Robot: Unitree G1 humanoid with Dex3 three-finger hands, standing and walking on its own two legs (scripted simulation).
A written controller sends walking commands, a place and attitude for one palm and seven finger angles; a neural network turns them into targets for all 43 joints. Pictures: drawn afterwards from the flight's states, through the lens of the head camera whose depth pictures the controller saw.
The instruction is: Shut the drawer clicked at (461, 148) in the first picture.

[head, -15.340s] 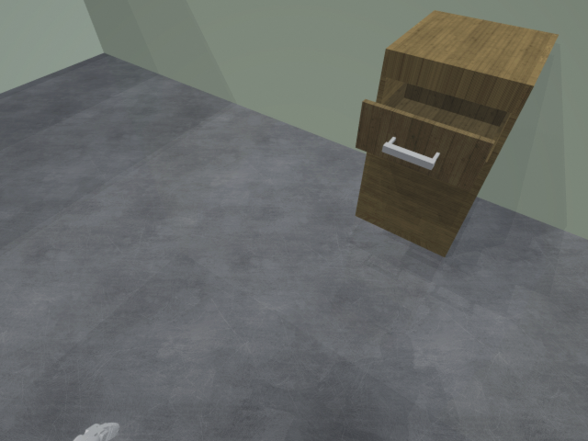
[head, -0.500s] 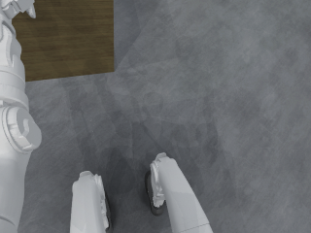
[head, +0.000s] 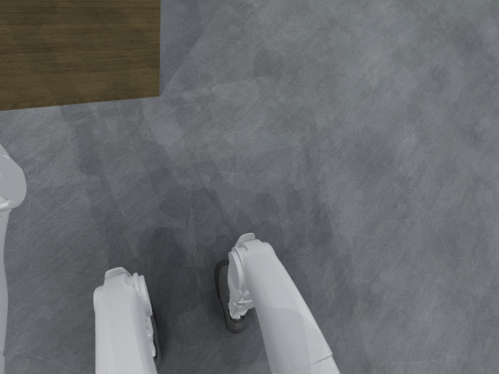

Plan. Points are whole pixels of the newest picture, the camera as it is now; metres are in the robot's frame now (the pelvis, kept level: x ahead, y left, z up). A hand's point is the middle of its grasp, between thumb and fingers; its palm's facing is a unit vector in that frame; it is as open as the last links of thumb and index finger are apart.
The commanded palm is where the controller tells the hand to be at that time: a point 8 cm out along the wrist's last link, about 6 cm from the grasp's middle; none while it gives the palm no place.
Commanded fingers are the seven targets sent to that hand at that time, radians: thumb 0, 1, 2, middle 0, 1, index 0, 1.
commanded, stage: pull the fist back off the drawer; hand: left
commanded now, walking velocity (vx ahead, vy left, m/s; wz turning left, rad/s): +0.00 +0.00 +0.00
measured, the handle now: out of the picture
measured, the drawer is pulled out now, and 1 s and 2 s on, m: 0.00 0.00 0.00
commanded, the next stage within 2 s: draw the hand back to the body in 0.54 s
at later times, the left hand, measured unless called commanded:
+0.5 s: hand out of the picture +0.62 +0.17 +0.06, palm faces +0.07 -1.00 -0.03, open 3.3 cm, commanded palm +0.60 +0.18 +0.06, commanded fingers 0.00 0.90 0.90 -1.40 -1.60 -1.40 -1.60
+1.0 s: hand out of the picture +0.50 +0.19 +0.16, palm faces +0.09 -0.99 -0.04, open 3.3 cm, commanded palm +0.46 +0.24 +0.17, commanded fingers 0.00 0.90 0.90 -1.40 -1.60 -1.40 -1.60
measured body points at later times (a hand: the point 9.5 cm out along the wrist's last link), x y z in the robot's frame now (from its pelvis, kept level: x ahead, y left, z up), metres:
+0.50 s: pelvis +0.02 +0.01 +0.03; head +0.26 +0.04 +0.41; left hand +0.62 +0.22 +0.07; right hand +0.00 -0.23 -0.07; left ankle +0.06 +0.12 -0.51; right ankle +0.10 -0.12 -0.51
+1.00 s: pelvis +0.07 +0.00 +0.13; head +0.22 +0.02 +0.55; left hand +0.48 +0.25 +0.17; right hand +0.18 -0.24 +0.01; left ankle +0.06 +0.12 -0.51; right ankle +0.10 -0.12 -0.51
